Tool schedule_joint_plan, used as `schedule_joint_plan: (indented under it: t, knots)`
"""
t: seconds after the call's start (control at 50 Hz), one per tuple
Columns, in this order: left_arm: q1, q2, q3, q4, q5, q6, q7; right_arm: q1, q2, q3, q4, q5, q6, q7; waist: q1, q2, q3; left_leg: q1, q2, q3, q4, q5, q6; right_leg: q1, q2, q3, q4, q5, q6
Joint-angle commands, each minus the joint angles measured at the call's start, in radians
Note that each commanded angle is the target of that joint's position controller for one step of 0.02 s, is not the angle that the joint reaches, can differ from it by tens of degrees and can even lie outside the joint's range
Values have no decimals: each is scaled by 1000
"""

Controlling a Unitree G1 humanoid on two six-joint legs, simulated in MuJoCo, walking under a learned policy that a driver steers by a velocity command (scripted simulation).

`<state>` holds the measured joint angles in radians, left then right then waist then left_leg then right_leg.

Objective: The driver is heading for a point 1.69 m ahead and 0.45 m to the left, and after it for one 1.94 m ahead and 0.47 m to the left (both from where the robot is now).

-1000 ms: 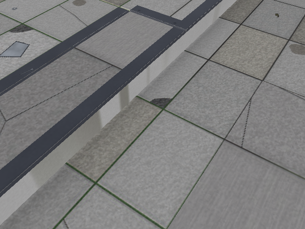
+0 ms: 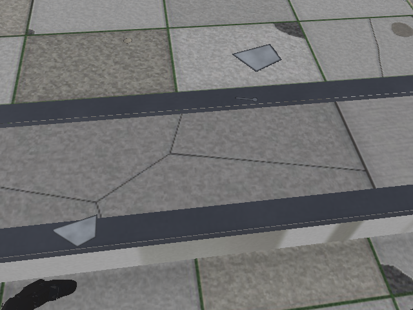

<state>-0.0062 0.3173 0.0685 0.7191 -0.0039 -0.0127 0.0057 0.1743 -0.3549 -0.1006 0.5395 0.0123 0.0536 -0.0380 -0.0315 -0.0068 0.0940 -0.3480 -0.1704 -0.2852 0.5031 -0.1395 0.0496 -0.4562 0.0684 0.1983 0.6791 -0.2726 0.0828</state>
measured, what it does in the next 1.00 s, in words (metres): steps on the spot, turning left: right foot, then left foot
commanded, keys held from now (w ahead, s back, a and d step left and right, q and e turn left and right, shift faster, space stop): q+shift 0.38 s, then shift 0.60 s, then w+shift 0.02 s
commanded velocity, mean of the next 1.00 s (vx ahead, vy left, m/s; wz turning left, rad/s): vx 0.01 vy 0.00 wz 0.59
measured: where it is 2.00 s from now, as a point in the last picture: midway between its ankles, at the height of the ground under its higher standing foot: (138, 265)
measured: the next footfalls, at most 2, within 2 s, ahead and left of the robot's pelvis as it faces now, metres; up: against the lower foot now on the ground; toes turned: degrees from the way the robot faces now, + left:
right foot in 0.06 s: +0.13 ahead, -0.15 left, +0.00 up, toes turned +14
left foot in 0.54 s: +0.02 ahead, +0.11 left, +0.00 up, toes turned +31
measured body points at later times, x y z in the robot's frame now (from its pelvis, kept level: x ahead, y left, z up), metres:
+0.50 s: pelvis +0.03 -0.03 +0.00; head +0.08 +0.01 +0.45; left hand +0.01 +0.29 -0.11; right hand +0.33 -0.18 -0.07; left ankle -0.01 +0.10 -0.72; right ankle +0.09 -0.16 -0.74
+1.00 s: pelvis +0.05 +0.00 +0.00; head +0.06 +0.00 +0.45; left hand +0.00 +0.29 -0.11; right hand +0.32 -0.11 -0.10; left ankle -0.02 +0.09 -0.74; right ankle +0.11 -0.11 -0.74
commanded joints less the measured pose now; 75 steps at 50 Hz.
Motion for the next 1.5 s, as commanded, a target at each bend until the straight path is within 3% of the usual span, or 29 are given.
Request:
schedule_joint_plan:
  t: [0.02, 0.06, 0.08, 0.1, 0.14, 0.18, 0.32, 0.42, 0.5, 0.52, 0.54, 0.56, 0.58, 0.62, 0.86, 0.9, 0.92, 0.94, 0.98, 1.02, 1.08, 1.14, 1.24, 1.26, 1.28, 1.3, 1.32, 1.4, 1.5]
  knots:
    - [11, 99, 33, -58, -5, -31, -5, -28, -142, -43, -82, 3, -8, 6, 10, 203, -191, 127, 218, -298, -86, 22, 106, 119, 19, -34, -147, 17, -20]
    - [79, 132, 51, -33, -4, -36, -4, -35, -106, -30, -88, 14, -4, 9, 36, 148, -206, 57, 148, -260, 27, -141, 47, 288, -70, -19, -354, 168, -64]
    - [65, 185, 59, -49, 10, -27, 3, 60, -40, -11, -72, 5, -1, 14, -19, -58, -250, -51, 44, -108, 251, -441, 0, 413, -292, 172, -374, 173, -153]
    - [44, 207, 57, -54, 52, -20, 4, 57, -94, -23, -106, 7, -11, 17, -41, -242, -168, -240, -3, 36, 443, -495, -45, 337, -408, 376, -433, 188, -283]
    - [-15, 117, 40, -81, 35, -20, 20, 55, -206, -52, -72, 3, -16, 26, -29, -150, -117, -276, 133, 90, 620, -340, -99, 288, -375, 240, -418, 95, -293]
    - [-18, 106, 33, -85, 14, -6, 41, 73, -162, -43, -49, 0, -3, 24, -12, -93, -106, -307, 157, 135, 730, -250, -126, 304, -298, 93, -398, 121, -257]
    - [121, 160, 42, -46, 29, 14, 40, -46, -86, -6, -107, 14, -9, 32, 93, -120, -142, -350, 277, 253, 551, -206, -173, 471, -343, -111, -424, 295, -314]
    - [106, 192, 57, -36, 12, 15, 9, -47, -55, 7, -105, 4, -1, 43, 80, -128, -162, -158, 264, 316, 330, -214, -139, 413, -365, -231, -399, 381, -297]
    - [93, 198, 59, -15, -37, 6, -11, 18, -65, -4, -78, -1, 14, 48, 15, -136, -194, 54, 206, 341, 7, -113, -60, 403, -377, -269, -268, 464, -237]
    - [127, 161, 48, 4, -45, 3, -13, 67, -96, -18, -55, -4, 15, 44, -2, -93, -207, 198, 191, 323, -113, 9, -20, 323, -344, -311, -184, 409, -179]
    - [168, 102, 28, 8, -9, -2, -17, 121, -172, -40, -42, -2, 12, 30, -2, 86, -241, 415, 312, 150, -129, 363, 33, 120, -259, -378, 12, 146, -93]
    - [154, 49, 0, -49, 46, -8, -20, 85, -264, -47, -73, -21, 2, 17, 26, 356, -263, 501, 570, -168, -82, 664, 235, -176, -133, -377, 255, -378, -3]
    - [90, 127, 25, -39, 27, -2, -9, 93, -197, -34, -77, -47, -21, 26, -57, 205, -330, 430, 590, -145, -100, 635, 322, -187, -131, -227, 443, -405, 11]
    - [110, 124, 29, -18, -8, 12, 4, 5, -137, -13, -44, -32, -47, 28, 1, 150, -239, 334, 454, 32, -118, 460, 213, -181, -156, -184, 444, -262, -6]
    - [166, 74, -2, 9, 6, 28, 4, -102, -56, 33, 47, -18, -52, 35, 40, 153, -150, 127, 375, 61, -120, 169, 163, 196, -111, -208, -106, -17, -24]
    - [193, 84, -8, 18, 31, 18, 2, -64, -4, 55, 83, -21, -62, 39, 55, 79, -149, 59, 305, 84, -95, 12, 70, 361, -150, -151, -296, 264, -60]
    - [182, 157, 2, 6, 32, 16, 10, -15, -1, 56, 89, -41, -68, 45, -2, -55, -154, 37, 229, 142, -39, -97, 13, 386, -241, -69, -276, 436, -106]
    - [130, 133, -4, 22, 20, 14, 7, 13, 15, 58, 98, -49, -67, 41, -40, -144, -161, 129, 194, 194, -80, -142, -30, 262, -252, -68, -283, 261, -170]
    - [112, 76, -18, 19, 22, 2, 1, -84, -45, 43, 108, -38, -56, 27, 27, -78, -114, 164, 192, 197, -62, -72, -38, 205, -184, -114, -300, 79, -128]
    - [192, 126, -3, 50, 3, -6, 6, -53, -39, 38, 117, -21, -43, 16, 44, -119, -125, 97, 137, 254, 18, -351, -20, 225, -171, -95, -334, -313, -145]
    - [305, 181, 16, 80, -17, -23, 21, -100, -4, 37, 85, 16, -86, 31, 87, -237, 25, -163, 163, 313, 275, -348, -13, 234, -422, 259, -548, -679, -302]
    - [298, 156, 11, 65, -27, -49, 21, -115, -2, 30, 67, 17, -148, 51, 73, -147, 18, -264, 230, 234, 317, -394, 8, 310, -435, 319, -569, -468, -329]
    - [172, 124, 8, -2, -31, -36, 15, 140, -5, 10, 183, 8, -177, 57, -79, -69, -105, 395, 131, 365, -96, -13, -56, 1, -181, 24, -347, -154, -230]
    - [107, 59, -10, -37, -21, -46, 12, 284, -39, -5, 208, 13, -174, 44, -156, 3, -148, 591, 225, 260, -120, -81, -43, -167, -115, -23, -137, -106, -178]
    - [84, -35, -36, -88, -7, -65, 9, 398, -134, -22, 206, -4, -171, 30, -177, 239, -198, 724, 467, -91, -225, -300, 16, -364, -45, -94, 231, -194, -129]
    - [132, 1, -33, -125, -55, -81, 7, 344, -158, -25, 178, -26, -177, 36, -121, 281, -199, 643, 611, -371, -300, -638, 135, -491, -99, -45, 438, -201, -134]
    - [146, 41, -24, -109, -73, -81, 2, 265, -95, -7, 162, -16, -182, 35, -90, 197, -95, 606, 603, -325, -320, -685, 142, -593, -153, -31, 551, -118, -139]
    - [175, 29, -16, -78, -41, -55, -29, 196, -12, 22, 177, -31, -179, 32, -29, 93, -8, 441, 455, 129, -341, -159, 43, -536, -212, -70, 634, 109, -125]
    - [50, -13, -32, -161, -41, -34, -46, 165, -15, 32, 186, -39, -182, 14, -21, 56, 71, 251, 364, 430, -395, 150, 15, -409, -178, -192, 447, 258, -88]
Keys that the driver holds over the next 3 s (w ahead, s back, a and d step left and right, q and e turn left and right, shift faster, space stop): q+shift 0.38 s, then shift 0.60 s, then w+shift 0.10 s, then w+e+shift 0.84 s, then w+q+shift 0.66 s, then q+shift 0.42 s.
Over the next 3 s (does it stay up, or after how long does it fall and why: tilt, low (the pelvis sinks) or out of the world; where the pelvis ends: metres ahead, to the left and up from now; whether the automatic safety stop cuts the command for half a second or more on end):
stays up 1.34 0.25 0.14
